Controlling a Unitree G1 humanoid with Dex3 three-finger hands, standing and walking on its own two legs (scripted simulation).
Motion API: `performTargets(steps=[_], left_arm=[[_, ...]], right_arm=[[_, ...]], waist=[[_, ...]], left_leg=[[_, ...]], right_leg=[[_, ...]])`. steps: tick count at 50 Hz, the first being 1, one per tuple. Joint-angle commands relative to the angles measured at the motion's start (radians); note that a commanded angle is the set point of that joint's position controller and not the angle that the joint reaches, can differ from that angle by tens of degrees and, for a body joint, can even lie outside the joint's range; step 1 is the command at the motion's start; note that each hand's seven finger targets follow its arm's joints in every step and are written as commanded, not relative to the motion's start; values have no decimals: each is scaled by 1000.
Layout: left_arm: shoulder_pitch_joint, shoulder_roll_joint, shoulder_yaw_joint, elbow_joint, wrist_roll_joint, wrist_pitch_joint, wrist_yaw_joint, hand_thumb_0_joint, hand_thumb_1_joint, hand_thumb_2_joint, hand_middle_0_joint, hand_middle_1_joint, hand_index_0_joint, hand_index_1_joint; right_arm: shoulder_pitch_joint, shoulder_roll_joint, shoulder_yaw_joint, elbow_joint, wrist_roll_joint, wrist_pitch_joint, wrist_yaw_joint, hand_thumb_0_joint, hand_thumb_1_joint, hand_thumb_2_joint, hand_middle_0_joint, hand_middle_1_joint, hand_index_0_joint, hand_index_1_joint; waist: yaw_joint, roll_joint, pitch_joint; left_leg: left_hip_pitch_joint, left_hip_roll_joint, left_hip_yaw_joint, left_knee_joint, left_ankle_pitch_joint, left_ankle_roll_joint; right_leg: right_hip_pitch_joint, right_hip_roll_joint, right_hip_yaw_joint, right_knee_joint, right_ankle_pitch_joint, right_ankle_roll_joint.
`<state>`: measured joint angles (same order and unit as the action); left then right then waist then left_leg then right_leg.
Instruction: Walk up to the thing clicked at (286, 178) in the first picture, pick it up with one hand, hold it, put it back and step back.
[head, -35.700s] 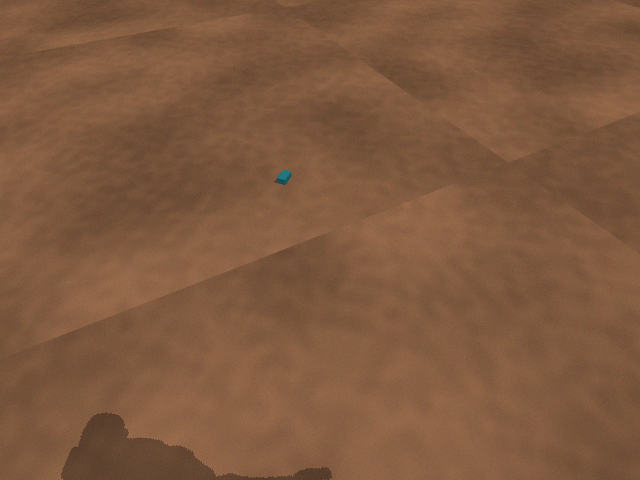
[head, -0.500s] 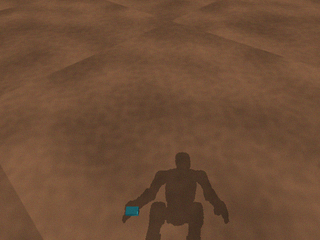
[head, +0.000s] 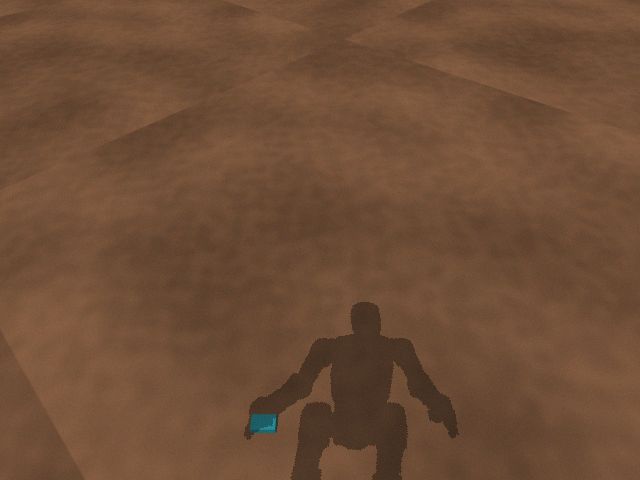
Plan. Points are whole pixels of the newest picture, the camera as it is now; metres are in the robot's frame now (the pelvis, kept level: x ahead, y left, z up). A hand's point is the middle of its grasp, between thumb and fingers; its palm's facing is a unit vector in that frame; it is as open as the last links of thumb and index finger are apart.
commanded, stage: stand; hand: left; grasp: from above
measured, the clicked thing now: (263, 423) +0.44 +0.21 -0.77
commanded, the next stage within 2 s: step back in 0.68 s
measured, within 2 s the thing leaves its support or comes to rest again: neither
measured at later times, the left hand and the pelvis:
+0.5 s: hand out of the picture +0.07 +0.25 -0.16, palm faces +0.01 -0.94 -0.34, open 7.4 cm; pelvis +0.00 +0.00 +0.00, yaw +0 degrees
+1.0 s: hand out of the picture +0.09 +0.31 -0.18, palm faces +0.01 -0.93 -0.37, open 7.4 cm; pelvis -0.05 +0.04 -0.03, yaw +1 degrees
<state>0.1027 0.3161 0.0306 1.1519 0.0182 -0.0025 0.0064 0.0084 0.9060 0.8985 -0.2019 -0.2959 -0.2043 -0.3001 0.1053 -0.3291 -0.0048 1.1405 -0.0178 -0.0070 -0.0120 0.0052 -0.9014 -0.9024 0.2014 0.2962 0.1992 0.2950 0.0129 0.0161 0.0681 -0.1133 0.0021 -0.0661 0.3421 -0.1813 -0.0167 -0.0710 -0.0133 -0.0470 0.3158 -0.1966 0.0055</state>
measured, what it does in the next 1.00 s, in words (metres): lifts its left foot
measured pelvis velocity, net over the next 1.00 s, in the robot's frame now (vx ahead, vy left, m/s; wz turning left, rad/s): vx -0.05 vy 0.04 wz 0.02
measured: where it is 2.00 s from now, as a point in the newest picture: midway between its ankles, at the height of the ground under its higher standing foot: outside the picture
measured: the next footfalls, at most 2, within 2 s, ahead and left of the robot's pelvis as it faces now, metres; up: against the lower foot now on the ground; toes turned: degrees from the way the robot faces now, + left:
right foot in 1.40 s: -0.11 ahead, -0.08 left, +0.00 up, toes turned -1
left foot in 1.78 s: -0.21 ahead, +0.17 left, +0.00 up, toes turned -4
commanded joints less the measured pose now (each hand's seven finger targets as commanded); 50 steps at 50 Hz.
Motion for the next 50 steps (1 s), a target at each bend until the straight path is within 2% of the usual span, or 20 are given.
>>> performTargets(steps=[1,7,16,23,32,33,34,37,38,39,40,41,42,43,45,46,47,48,49,50], left_arm=[[-33,204,35,-56,-2,-22,16,0,900,900,-200,-300,-200,-301],[-34,206,33,-56,-1,-23,15,0,900,900,-200,-300,-200,-301],[-25,211,31,-63,-5,-25,12,0,900,900,-200,-300,-200,-300],[-29,215,30,-66,-4,-26,11,0,900,900,-200,-300,-200,-300],[-25,224,29,-68,-6,-28,10,0,900,900,-200,-300,-200,-300],[-28,225,30,-70,-6,-27,10,0,900,900,-200,-300,-200,-300],[-36,307,78,-91,-27,-20,15,0,900,900,-200,-300,-200,-300],[-7,299,86,-132,-30,-15,23,0,900,900,-200,-300,-200,-300],[-23,303,90,-149,-27,-11,23,0,900,900,-200,-300,-200,-300],[-45,307,93,-168,-25,-6,23,0,900,900,-200,-300,-200,-300],[-71,311,96,-193,-19,-2,24,0,900,900,-200,-300,-200,-300],[-94,317,97,-218,-12,1,25,0,900,900,-200,-300,-200,-300],[-111,320,98,-241,-1,3,25,0,900,900,-200,-300,-200,-300],[-116,321,99,-254,7,6,24,0,900,900,-200,-300,-200,-300],[-155,319,97,-278,5,11,23,0,900,900,-200,-300,-200,-300],[-159,312,92,-289,6,14,23,0,900,900,-200,-300,-200,-300],[-140,297,88,-294,-1,22,21,0,900,900,-200,-300,-200,-300],[-118,263,80,-304,-15,31,20,0,900,900,-200,-300,-200,-300],[-112,224,75,-312,-26,40,25,0,900,900,-200,-300,-200,-300],[-62,220,79,-304,-17,54,33,0,900,900,-200,-300,-200,-300]], right_arm=[[-36,-200,-34,-61,3,-20,-14,0,-900,-900,200,300,200,300],[-33,-200,-31,-59,3,-18,-12,0,-900,-900,200,300,200,300],[-35,-206,-31,-62,5,-22,-11,0,-900,-900,200,300,200,300],[-36,-209,-31,-62,6,-20,-9,0,-900,-900,200,300,200,300],[-24,-206,-27,-61,5,-19,-6,0,-900,-900,200,300,200,300],[-23,-205,-27,-64,6,-19,-6,0,-900,-900,200,300,200,300],[-64,-265,-54,-91,16,-2,2,0,-900,-900,200,300,200,300],[-35,-236,-55,-130,30,11,6,0,-900,-900,200,300,200,300],[-23,-236,-61,-143,30,17,6,0,-900,-900,200,300,200,300],[-12,-227,-65,-148,29,24,6,0,-900,-900,200,300,200,300],[4,-232,-72,-157,27,31,7,0,-900,-900,200,300,200,300],[21,-233,-77,-168,24,40,11,0,-900,-900,200,300,200,300],[42,-234,-82,-179,18,48,16,0,-900,-900,200,300,200,300],[57,-233,-83,-188,18,53,21,0,-900,-900,200,300,200,300],[87,-232,-88,-196,19,50,28,0,-900,-900,200,300,200,300],[101,-224,-90,-200,19,45,29,0,-900,-900,200,300,200,300],[100,-238,-96,-202,13,39,28,0,-900,-900,200,300,200,300],[73,-277,-106,-221,-1,34,22,0,-900,-900,200,300,200,300],[71,-331,-118,-232,-11,27,17,0,-900,-900,200,300,200,300],[87,-338,-120,-241,-20,22,13,0,-900,-900,200,300,200,300]], waist=[[-3,2,-99],[-7,-11,-76],[-4,-8,-91],[-6,-12,-77],[-9,-19,-76],[-9,-13,-83],[-13,-25,15],[-15,-44,-87],[-21,-68,-116],[-25,-94,-123],[-32,-132,-135],[-34,-178,-132],[-38,-197,-121],[-42,-192,-107],[-59,-195,-91],[-65,-196,-88],[-55,-127,-91],[-49,41,-71],[-51,184,-57],[-38,130,-97]], left_leg=[[7,115,-72,-39,220,40],[-12,110,-74,-49,174,37],[3,113,-73,-46,208,39],[-2,112,-75,-50,173,36],[-14,108,-75,-53,156,35],[-12,110,-73,-50,172,38],[-89,83,-71,66,336,56],[-72,48,-23,199,367,63],[-87,29,-9,252,336,62],[-103,0,16,303,242,53],[-114,-22,30,378,90,51],[-123,-44,25,470,-139,57],[-130,-38,6,542,-295,65],[-134,-21,-11,529,-333,69],[-121,-15,1,471,-262,72],[-130,-5,15,346,-171,68],[-106,6,22,236,69,65],[-124,112,-122,100,339,97],[-49,229,-317,29,551,152],[-19,282,-356,49,600,194]], right_leg=[[31,-119,85,-43,162,-14],[21,-117,84,-54,118,-12],[31,-122,87,-45,152,-18],[16,-120,85,-53,112,-17],[21,-124,90,-55,116,-19],[27,-126,90,-49,129,-23],[-39,-120,104,31,322,-34],[-3,-155,115,73,457,-89],[3,-183,137,79,473,-119],[-16,-223,165,70,459,-154],[-38,-272,199,60,444,-191],[-87,-327,238,54,437,-229],[-140,-359,256,59,403,-255],[-171,-358,243,79,376,-256],[-208,-311,190,137,342,-215],[-172,-272,164,188,326,-175],[-181,-209,119,268,259,-128],[-213,-78,53,426,127,-68],[-348,94,61,587,-218,-34],[-372,108,173,713,-448,-39]])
